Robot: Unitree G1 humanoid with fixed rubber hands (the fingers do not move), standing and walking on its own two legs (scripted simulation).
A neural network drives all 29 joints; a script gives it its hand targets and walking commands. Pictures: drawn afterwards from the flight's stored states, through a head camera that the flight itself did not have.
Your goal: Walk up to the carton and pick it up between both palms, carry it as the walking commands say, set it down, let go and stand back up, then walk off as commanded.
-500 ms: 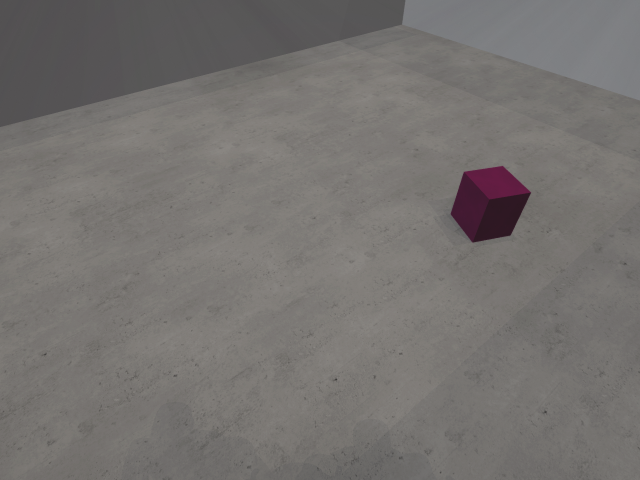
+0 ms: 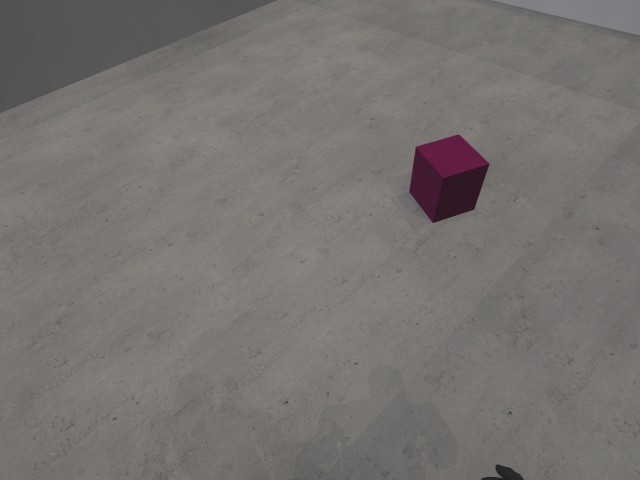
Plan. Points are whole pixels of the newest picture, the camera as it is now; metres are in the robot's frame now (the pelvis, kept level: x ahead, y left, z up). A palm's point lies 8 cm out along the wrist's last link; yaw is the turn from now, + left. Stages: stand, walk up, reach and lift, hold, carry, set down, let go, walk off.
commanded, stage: walk up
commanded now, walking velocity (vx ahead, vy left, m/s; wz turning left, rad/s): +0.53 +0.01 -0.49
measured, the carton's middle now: (445, 179) +1.37 -0.36 -0.65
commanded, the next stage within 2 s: none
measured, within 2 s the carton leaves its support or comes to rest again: neither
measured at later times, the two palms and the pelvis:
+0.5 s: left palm (209, 348) +0.36 +0.25 -0.15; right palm (520, 418) +0.27 -0.24 -0.15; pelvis +0.27 +0.01 -0.02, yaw -10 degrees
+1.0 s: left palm (265, 251) +0.58 +0.19 -0.16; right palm (520, 240) +0.58 -0.30 -0.11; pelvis +0.54 -0.05 -0.01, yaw -15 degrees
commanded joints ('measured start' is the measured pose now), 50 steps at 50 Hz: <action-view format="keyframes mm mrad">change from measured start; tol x32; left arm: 1 228 163 50 27 13 -37 43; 50 -188 103 29 -34 19 8 -23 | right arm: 1 -279 -4 -50 -192 -3 -45 19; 11 382 -208 -129 -18 -70 -53 -37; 50 260 -143 -83 -55 -16 -57 -27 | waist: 1 71 -96 15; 11 -231 228 -334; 25 -51 250 131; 30 37 -406 -158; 40 -124 -203 -139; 43 -250 386 1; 50 -121 229 103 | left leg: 1 -214 -14 11 -306 133 4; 8 391 -63 50 -674 333 41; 11 940 494 -455 -763 392 237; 14 596 421 -310 -846 103 219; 27 266 184 142 -456 752 77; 30 -128 -40 8 252 -96 40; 41 508 -7 53 -644 277 27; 45 358 469 -518 -1069 -367 155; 50 530 298 -195 -890 358 115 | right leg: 1 371 -251 438 -230 650 -159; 9 -116 -69 196 183 817 -33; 11 -470 36 34 756 -190 9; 12 -480 -34 70 862 -197 4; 27 51 31 -220 105 157 6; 30 328 -334 672 -259 19 -169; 36 346 -217 343 -76 583 -113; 41 -216 -84 186 -26 153 -71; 43 -582 6 -3 463 -180 43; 50 -474 -87 2 595 107 56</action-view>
